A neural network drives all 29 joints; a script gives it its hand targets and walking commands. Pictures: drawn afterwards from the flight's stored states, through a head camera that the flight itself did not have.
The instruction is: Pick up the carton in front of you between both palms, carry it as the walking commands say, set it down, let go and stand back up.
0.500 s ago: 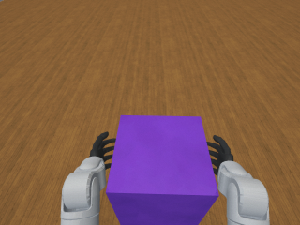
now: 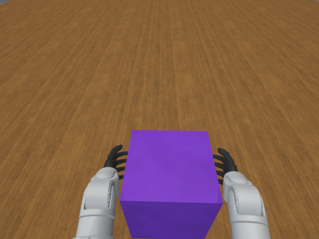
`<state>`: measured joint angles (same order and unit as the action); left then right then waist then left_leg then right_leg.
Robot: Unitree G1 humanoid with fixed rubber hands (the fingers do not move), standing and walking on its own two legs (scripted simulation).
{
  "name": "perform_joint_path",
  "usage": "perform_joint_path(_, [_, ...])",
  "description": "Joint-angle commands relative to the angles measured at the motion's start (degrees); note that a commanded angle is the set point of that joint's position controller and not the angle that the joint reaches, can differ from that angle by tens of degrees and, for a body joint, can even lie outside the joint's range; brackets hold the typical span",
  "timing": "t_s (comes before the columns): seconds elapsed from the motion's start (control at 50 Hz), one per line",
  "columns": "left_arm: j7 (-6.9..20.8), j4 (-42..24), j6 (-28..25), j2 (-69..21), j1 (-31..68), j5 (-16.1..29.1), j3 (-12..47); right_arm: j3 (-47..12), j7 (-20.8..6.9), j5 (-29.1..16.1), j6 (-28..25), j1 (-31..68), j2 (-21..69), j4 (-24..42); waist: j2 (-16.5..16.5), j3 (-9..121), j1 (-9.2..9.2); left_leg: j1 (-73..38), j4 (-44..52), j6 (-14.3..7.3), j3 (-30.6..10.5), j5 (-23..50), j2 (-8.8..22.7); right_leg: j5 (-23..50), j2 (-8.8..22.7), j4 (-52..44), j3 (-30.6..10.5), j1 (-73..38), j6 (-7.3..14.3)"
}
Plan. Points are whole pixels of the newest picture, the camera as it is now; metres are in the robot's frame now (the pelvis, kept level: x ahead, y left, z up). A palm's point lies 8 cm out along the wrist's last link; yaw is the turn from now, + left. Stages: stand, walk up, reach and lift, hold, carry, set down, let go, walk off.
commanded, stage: carry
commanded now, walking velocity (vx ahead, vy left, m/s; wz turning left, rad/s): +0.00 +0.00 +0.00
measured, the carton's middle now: (168, 186) +0.28 +0.00 -0.04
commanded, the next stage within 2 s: hold in 0.44 s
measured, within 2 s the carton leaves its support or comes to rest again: neither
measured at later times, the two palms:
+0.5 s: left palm (109, 175) +0.26 +0.15 +0.04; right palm (228, 180) +0.26 -0.14 +0.04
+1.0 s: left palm (104, 192) +0.22 +0.15 +0.05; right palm (229, 185) +0.25 -0.14 +0.04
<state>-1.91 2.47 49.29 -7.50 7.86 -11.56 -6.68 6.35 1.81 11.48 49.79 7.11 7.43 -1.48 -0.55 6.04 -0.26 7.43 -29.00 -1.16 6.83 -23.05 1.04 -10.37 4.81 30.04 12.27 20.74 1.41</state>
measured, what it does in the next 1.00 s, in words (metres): shifts its weight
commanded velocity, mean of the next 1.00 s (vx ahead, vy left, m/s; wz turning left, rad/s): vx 0.00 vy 0.00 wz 0.00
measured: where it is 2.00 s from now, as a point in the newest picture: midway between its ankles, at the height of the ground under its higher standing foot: outside the picture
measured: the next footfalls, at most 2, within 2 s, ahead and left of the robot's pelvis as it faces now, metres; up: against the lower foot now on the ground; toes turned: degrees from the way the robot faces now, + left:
none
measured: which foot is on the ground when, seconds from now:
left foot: down 0.00-1.00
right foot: down 0.00-1.00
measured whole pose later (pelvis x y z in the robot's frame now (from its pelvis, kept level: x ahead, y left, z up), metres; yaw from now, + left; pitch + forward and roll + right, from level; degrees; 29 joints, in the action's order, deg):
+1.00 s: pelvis -0.05 -0.03 +0.01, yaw +7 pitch -8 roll +0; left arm 0.2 15.6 36.3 -8.5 14.2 -13.5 -12.2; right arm 9.8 1.6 14.9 40.8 11.9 8.1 -9.2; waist -3.5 -4.6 0.2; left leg 1.3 -25.3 -0.3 -2.1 -16.6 -0.3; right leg -4.7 0.4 21.9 3.1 9.8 1.0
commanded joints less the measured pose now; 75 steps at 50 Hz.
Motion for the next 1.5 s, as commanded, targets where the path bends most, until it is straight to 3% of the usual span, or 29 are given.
perform_joint_path(0.0, [10.27, -0.35, -6.27, -42.22, 25.21, 11.22, 26.43, -26.04, -9.92, -10.80, -6.58, 26.00, 42.02, 0.71, -0.05, 9.66, 0.08, 5.94, 6.09, -0.91, -5.47, 16.91, 7.55, 11.51, 5.48, -2.31, -7.30, -11.72, 0.15])
perform_joint_path(0.08, [11.23, 4.60, -11.47, -44.15, 28.29, 10.11, 24.80, -24.71, -10.87, -9.54, -11.76, 29.15, 43.90, -4.23, 0.08, 10.41, 0.10, 6.04, 6.01, -1.10, -5.58, 15.62, 7.32, 11.15, 5.46, -2.59, -7.30, -12.20, 0.13])
perform_joint_path(0.16, [12.35, 5.69, -13.59, -48.12, 30.15, 10.65, 26.50, -26.73, -11.94, -10.22, -13.90, 31.06, 48.00, -5.23, 0.33, 11.87, 0.21, 5.64, 5.41, -1.20, -5.66, 15.91, 7.20, 12.06, 5.59, -2.48, -7.34, -12.69, 0.19])
perform_joint_path(0.26, [12.89, 2.08, -11.18, -50.90, 28.58, 12.73, 30.25, -30.61, -12.40, -12.61, -11.49, 29.48, 51.09, -1.58, 0.41, 13.49, 0.29, 4.97, 4.22, -1.18, -5.56, 18.21, 7.19, 14.42, 5.79, -1.88, -7.28, -13.00, 0.36])
perform_joint_path(0.42, [12.89, 2.18, -9.01, -49.54, 27.17, 11.92, 28.58, -28.80, -12.38, -11.74, -9.21, 28.14, 49.58, -1.82, 0.22, 11.90, 0.24, 6.07, 4.31, -1.15, -5.59, 18.08, 7.17, 14.14, 5.81, -1.98, -7.29, -12.10, 0.28])
perform_joint_path(0.44, [12.79, 4.59, -9.95, -50.73, 21.53, 11.40, 26.25, -28.49, -12.04, -12.33, -9.45, 21.73, 49.21, -1.30, -6.34, 1.88, 0.66, 13.58, 9.62, -0.69, -15.21, 34.84, -2.37, 24.95, -10.03, -2.76, -15.61, -30.59, 1.21])
perform_joint_path(0.46, [11.77, 2.95, -11.87, -48.89, 22.13, 10.54, 25.89, -28.63, -11.64, -11.78, -10.67, 23.81, 47.04, 1.55, -5.84, 5.63, -0.43, 13.51, 9.23, -0.43, -15.20, 36.34, -2.34, 30.49, -8.38, -3.07, -17.11, -33.84, 1.33])
perform_joint_path(0.48, [11.50, 2.89, -12.16, -46.58, 22.14, 9.60, 25.54, -28.05, -11.20, -11.38, -10.83, 23.58, 47.18, 1.81, -1.35, 7.14, 0.19, 7.58, 8.95, -0.69, -15.12, 34.33, -2.46, 24.42, -8.53, -4.93, -17.25, -31.88, 0.92])
perform_joint_path(0.5, [11.22, 2.57, -12.33, -47.48, 22.21, 8.76, 25.22, -29.30, -11.33, -11.31, -10.96, 25.10, 47.25, 2.78, -1.55, 6.57, -1.09, 5.17, 8.90, -0.45, -14.35, 35.08, -3.39, 27.79, -8.50, -4.94, -17.31, -29.97, 0.08])
perform_joint_path(0.52, [10.70, 3.74, -12.69, -47.50, 22.02, 8.72, 24.39, -29.73, -11.34, -11.69, -11.28, 25.34, 46.28, 2.82, -2.95, 7.99, -0.85, 5.69, 10.14, -0.56, -14.29, 31.28, -3.77, 27.61, -8.59, -4.41, -17.71, -32.68, -0.09])
perform_joint_path(0.56, [10.70, 2.87, -13.40, -47.42, 23.06, 9.38, 25.48, -30.39, -11.40, -12.16, -11.86, 25.78, 47.12, 4.00, -1.12, 8.05, -0.77, 3.76, 9.84, -0.37, -14.69, 35.21, -3.58, 26.99, -9.62, -4.77, -17.39, -31.47, -0.73])
perform_joint_path(0.58, [10.34, 3.49, -13.80, -47.55, 22.75, 9.19, 25.19, -30.33, -11.44, -11.87, -12.12, 26.25, 45.90, 3.39, -1.86, 8.69, -1.02, 3.06, 10.76, -0.45, -14.42, 30.83, -3.88, 25.83, -9.46, -4.49, -17.40, -32.30, -0.86])
perform_joint_path(0.64, [11.69, 2.82, -13.82, -48.66, 26.49, 10.92, 27.56, -30.10, -11.21, -11.18, -12.48, 25.18, 47.89, 1.78, -1.00, 8.02, 0.83, 3.28, 10.82, 0.31, -14.43, 30.78, -3.39, 19.86, -10.48, -5.89, -16.63, -30.65, -0.73])
perform_joint_path(0.72, [13.19, 4.66, -13.66, -49.08, 28.88, 11.70, 27.70, -27.62, -10.85, -9.28, -12.41, 24.87, 48.59, -1.33, -2.03, 4.68, 2.16, 9.12, 12.77, 0.00, -14.60, 21.08, -3.04, 14.53, -10.50, -6.10, -16.01, -32.66, -0.21])
perform_joint_path(0.82, [13.86, 8.22, -14.00, -50.34, 30.01, 10.51, 25.23, -27.56, -11.76, -9.26, -12.03, 27.92, 50.35, -3.25, -2.28, 1.33, 1.06, 17.72, 15.12, -1.70, -14.95, 9.79, -2.36, 10.50, -10.22, -5.29, -15.52, -37.45, -0.71])
perform_joint_path(0.9, [14.04, 9.88, -14.56, -51.83, 30.75, 9.76, 23.88, -28.42, -12.73, -9.82, -11.87, 30.14, 51.55, -3.63, -1.83, 1.36, 0.11, 20.71, 15.52, -2.83, -15.01, 4.93, -2.21, 8.35, -9.66, -5.16, -15.80, -40.03, -1.12])
perform_joint_path(1.04, [15.01, 11.00, -15.07, -53.51, 32.30, 9.41, 22.98, -28.85, -13.95, -10.36, -11.56, 31.97, 52.97, -4.74, -0.45, 3.18, -0.23, 20.51, 13.84, -3.49, -14.38, 3.14, -2.95, 3.98, -8.34, -6.52, -17.52, -40.78, -1.55])
perform_joint_path(1.28, [17.17, 14.81, -14.57, -54.08, 35.40, 8.24, 19.24, -26.62, -14.79, -10.43, -10.42, 34.52, 55.86, -9.05, 2.17, 5.52, -0.14, 16.80, 11.76, -2.67, -13.98, 6.29, -4.48, -2.13, -4.57, -11.28, -21.73, -39.38, -2.91])
perform_joint_path(1.38, [18.21, 21.43, -16.06, -52.63, 41.80, 4.73, 12.89, -19.75, -15.15, -8.10, -11.64, 40.48, 56.23, -16.76, 1.87, 3.53, -0.16, 19.11, 10.13, -2.83, -13.55, 2.98, -4.34, -8.78, -4.53, -10.87, -22.08, -37.52, -3.05])
perform_joint_path(1.48, [16.38, 30.64, -19.46, -47.69, 50.53, -2.48, 1.58, -5.87, -13.85, -0.97, -15.31, 49.33, 49.00, -27.63, 0.77, -0.79, 0.90, 23.65, 6.10, -2.46, -12.55, -1.27, -4.78, -13.19, -5.52, -7.24, -21.31, -32.60, -2.29])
